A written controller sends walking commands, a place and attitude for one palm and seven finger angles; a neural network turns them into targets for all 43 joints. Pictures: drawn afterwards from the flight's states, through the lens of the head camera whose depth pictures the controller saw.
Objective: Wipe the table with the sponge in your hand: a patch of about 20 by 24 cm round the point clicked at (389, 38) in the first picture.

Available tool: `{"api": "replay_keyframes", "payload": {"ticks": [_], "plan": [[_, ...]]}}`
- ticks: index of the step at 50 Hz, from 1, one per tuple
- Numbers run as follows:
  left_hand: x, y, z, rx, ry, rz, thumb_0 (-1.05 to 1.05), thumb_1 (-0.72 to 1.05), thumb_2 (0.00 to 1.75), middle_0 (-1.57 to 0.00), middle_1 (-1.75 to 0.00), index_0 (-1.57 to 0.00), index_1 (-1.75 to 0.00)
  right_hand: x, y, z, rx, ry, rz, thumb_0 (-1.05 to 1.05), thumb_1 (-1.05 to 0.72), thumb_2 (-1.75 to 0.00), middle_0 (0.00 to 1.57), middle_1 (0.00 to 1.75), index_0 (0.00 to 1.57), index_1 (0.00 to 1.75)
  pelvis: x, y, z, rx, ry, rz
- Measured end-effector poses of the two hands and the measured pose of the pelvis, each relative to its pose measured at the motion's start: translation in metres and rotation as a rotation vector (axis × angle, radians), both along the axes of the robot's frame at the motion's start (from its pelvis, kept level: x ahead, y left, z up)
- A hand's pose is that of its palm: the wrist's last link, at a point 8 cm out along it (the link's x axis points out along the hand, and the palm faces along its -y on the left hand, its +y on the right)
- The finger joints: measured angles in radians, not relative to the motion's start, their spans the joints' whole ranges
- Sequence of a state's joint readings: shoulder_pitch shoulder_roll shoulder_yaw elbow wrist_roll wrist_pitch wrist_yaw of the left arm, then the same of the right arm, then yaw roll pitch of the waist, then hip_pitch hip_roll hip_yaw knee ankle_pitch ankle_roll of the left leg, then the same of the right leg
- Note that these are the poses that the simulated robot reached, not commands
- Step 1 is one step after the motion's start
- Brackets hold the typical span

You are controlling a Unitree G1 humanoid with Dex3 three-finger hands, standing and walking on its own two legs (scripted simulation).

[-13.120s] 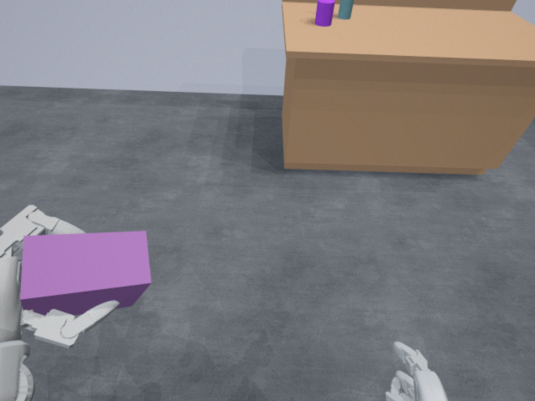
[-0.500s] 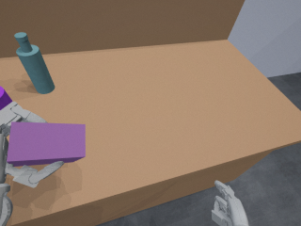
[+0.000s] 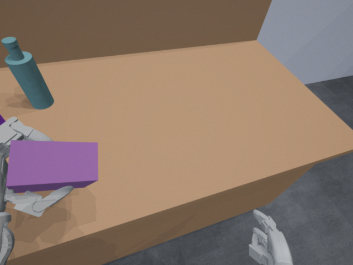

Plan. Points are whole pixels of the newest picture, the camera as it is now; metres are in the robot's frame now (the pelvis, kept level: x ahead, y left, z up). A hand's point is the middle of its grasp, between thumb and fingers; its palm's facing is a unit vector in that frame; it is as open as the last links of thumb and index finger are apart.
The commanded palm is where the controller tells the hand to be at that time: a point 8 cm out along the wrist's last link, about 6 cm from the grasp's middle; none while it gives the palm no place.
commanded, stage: shuffle to correct the standing spot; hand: left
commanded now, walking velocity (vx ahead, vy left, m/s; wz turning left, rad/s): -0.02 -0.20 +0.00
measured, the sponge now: (66, 168) +0.23 +0.22 +0.14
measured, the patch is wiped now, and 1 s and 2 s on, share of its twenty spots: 0.00 0.00 0.00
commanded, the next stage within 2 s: come to a stop and stand still in 0.12 s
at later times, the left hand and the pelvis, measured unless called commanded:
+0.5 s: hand (84, 167) +0.23 +0.19 +0.16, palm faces +0.33 -0.84 -0.43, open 10.3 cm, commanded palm +0.17 +0.23 +0.18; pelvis +0.01 -0.05 +0.00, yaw +0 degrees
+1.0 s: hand (48, 165) +0.23 +0.24 +0.16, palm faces +0.37 -0.85 -0.38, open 10.3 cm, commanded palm +0.17 +0.27 +0.18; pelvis +0.02 -0.01 +0.01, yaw +1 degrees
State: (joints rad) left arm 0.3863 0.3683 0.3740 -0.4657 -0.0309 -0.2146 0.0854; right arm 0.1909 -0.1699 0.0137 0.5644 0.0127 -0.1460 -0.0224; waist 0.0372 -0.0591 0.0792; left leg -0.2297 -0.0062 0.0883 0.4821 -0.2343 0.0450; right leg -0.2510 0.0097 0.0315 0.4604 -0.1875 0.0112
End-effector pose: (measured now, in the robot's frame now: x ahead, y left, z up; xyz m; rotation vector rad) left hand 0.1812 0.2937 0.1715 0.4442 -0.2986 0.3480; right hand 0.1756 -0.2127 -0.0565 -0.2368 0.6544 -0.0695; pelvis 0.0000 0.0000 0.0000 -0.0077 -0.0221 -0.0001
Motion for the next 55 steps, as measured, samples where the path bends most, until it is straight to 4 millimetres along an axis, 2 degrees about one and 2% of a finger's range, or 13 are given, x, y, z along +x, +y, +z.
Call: {"api": "replay_keyframes", "payload": {"ticks": [7,15,20,24,30,41,48,55], "plan": [[0.003,-0.029,0.003,0.009,0.012,-0.037,-0.01,-0.51,1.02,-0.69,-1.36,-0.71,-1.35,-0.001,-0.019,-0.003,0.026,-0.002,-0.006,0.02,-0.9,-0.9,0.2,0.3,0.2,0.3,0.0,-0.021,-0.002,-0.003,0.007,-0.003],[0.006,-0.056,0.001,0.016,0.068,-0.039,-0.01,-0.51,1.02,-0.69,-1.36,-0.71,-1.35,-0.009,-0.061,-0.011,-0.002,0.036,-0.048,0.02,-0.9,-0.9,0.2,0.3,0.2,0.3,0.002,-0.046,-0.002,-0.007,0.031,-0.006],[0.01,-0.067,0.0,0.006,0.102,-0.024,-0.01,-0.51,1.02,-0.69,-1.36,-0.71,-1.35,-0.012,-0.083,-0.013,-0.024,0.06,-0.086,0.02,-0.9,-0.9,0.2,0.3,0.2,0.3,0.008,-0.051,0.0,-0.013,0.041,-0.004],[0.013,-0.067,0.002,0.018,0.115,-0.022,-0.01,-0.51,1.02,-0.69,-1.36,-0.71,-1.35,-0.01,-0.089,-0.013,-0.037,0.072,-0.105,0.02,-0.9,-0.9,0.2,0.3,0.2,0.3,0.014,-0.051,0.002,-0.012,0.04,0.003],[0.014,-0.055,0.005,0.037,0.12,-0.002,-0.01,-0.51,1.02,-0.69,-1.36,-0.71,-1.35,0.001,-0.078,-0.01,-0.027,0.057,-0.102,0.02,-0.9,-0.9,0.2,0.3,0.2,0.3,0.018,-0.044,0.004,-0.008,0.03,0.001],[0.008,-0.032,-0.002,-0.02,0.099,0.011,-0.01,-0.51,1.02,-0.69,-1.36,-0.71,-1.35,0.02,-0.031,0.002,-0.005,0.01,-0.023,0.02,-0.9,-0.9,0.2,0.3,0.2,0.3,0.017,-0.025,0.006,-0.008,0.021,0.008],[0.007,-0.016,-0.001,-0.017,0.073,0.01,-0.01,-0.51,1.02,-0.69,-1.36,-0.71,-1.35,0.02,-0.008,0.004,-0.004,0.008,0.007,0.01,-0.9,-0.9,0.2,0.3,0.2,0.3,0.015,-0.011,0.006,-0.01,0.021,0.013],[0.007,-0.004,0.0,-0.011,0.062,0.005,-0.01,-0.51,1.02,-0.69,-1.36,-0.71,-1.35,0.013,0.002,0.002,-0.006,0.023,0.005,0.01,-0.9,-0.9,0.2,0.3,0.2,0.3,0.015,0.0,0.006,-0.011,0.018,0.015]]}}
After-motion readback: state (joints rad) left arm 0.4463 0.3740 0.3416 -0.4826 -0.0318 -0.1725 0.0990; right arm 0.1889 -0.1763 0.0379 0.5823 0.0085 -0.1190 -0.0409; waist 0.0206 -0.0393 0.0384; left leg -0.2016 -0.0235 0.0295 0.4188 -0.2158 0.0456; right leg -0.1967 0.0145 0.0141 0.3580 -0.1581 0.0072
